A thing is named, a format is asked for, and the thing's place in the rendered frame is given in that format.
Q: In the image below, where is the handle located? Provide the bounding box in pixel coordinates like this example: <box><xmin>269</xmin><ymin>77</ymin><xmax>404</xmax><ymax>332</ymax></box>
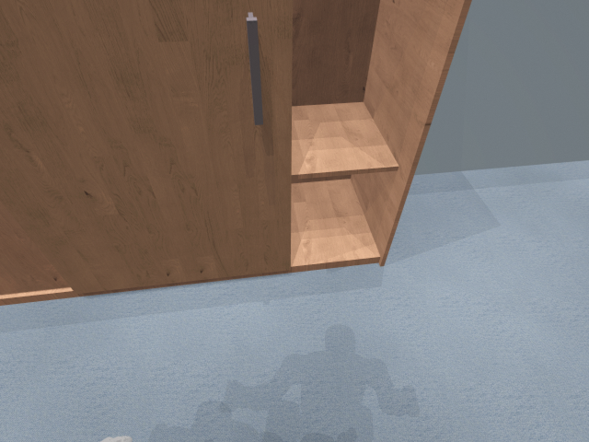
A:
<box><xmin>247</xmin><ymin>12</ymin><xmax>263</xmax><ymax>125</ymax></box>

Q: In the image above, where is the wardrobe door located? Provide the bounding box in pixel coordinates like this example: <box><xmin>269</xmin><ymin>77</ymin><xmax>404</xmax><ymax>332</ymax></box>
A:
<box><xmin>0</xmin><ymin>0</ymin><xmax>293</xmax><ymax>294</ymax></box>
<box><xmin>0</xmin><ymin>202</ymin><xmax>70</xmax><ymax>295</ymax></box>

